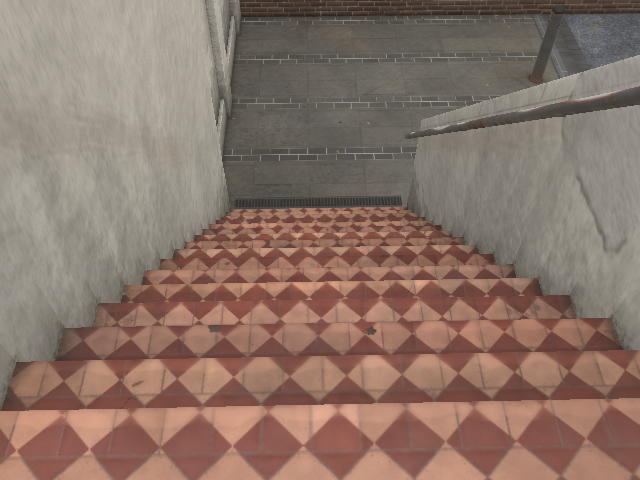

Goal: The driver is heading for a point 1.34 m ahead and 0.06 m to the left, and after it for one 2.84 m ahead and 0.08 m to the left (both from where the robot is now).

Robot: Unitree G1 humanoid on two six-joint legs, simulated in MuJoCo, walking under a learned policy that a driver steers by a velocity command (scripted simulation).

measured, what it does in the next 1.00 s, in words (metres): walks ahead: left foot, then right foot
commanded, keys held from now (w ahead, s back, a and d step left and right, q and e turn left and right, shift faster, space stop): w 1.00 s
